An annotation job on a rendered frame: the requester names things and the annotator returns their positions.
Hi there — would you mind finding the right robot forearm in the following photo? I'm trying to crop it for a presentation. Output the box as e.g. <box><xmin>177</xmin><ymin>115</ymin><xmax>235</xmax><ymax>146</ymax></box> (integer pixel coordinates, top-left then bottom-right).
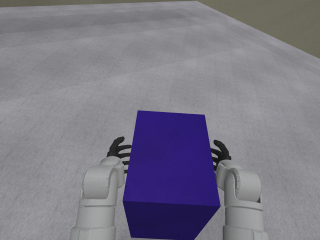
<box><xmin>215</xmin><ymin>159</ymin><xmax>269</xmax><ymax>240</ymax></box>

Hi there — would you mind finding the left robot forearm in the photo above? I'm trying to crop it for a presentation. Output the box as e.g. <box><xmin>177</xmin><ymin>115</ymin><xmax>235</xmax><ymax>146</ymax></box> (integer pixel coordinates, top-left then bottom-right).
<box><xmin>69</xmin><ymin>156</ymin><xmax>125</xmax><ymax>240</ymax></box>

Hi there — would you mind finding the robot right hand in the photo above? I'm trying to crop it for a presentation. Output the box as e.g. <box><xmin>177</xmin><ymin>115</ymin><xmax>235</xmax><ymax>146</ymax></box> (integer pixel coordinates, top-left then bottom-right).
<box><xmin>210</xmin><ymin>140</ymin><xmax>232</xmax><ymax>175</ymax></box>

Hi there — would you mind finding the carton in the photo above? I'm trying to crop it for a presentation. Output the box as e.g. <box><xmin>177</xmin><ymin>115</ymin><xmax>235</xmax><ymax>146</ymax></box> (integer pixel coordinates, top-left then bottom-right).
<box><xmin>122</xmin><ymin>110</ymin><xmax>221</xmax><ymax>240</ymax></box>

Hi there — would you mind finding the robot left hand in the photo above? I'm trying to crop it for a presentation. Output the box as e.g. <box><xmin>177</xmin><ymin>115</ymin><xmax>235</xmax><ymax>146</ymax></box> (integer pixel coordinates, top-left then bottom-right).
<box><xmin>106</xmin><ymin>136</ymin><xmax>132</xmax><ymax>174</ymax></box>

